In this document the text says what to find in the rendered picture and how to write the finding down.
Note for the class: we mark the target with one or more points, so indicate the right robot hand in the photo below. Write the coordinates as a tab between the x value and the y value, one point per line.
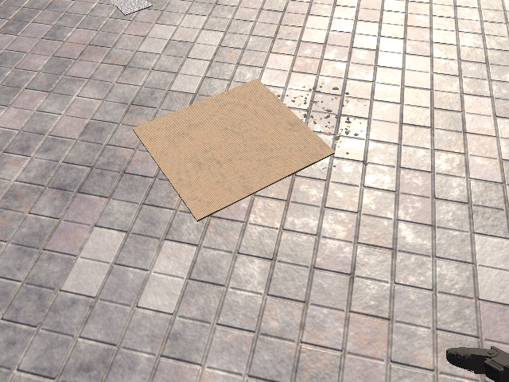
494	362

